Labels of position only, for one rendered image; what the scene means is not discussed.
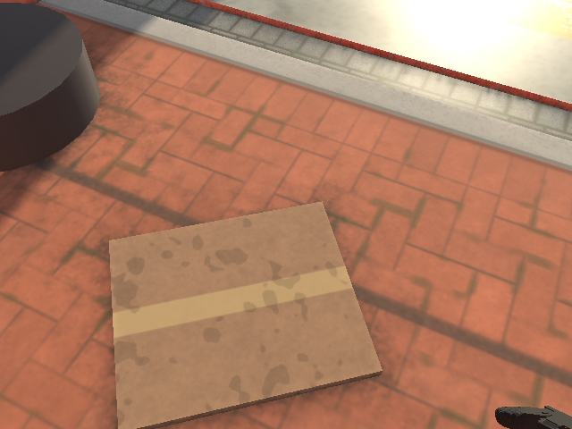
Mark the robot right hand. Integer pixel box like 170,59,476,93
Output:
495,406,572,429

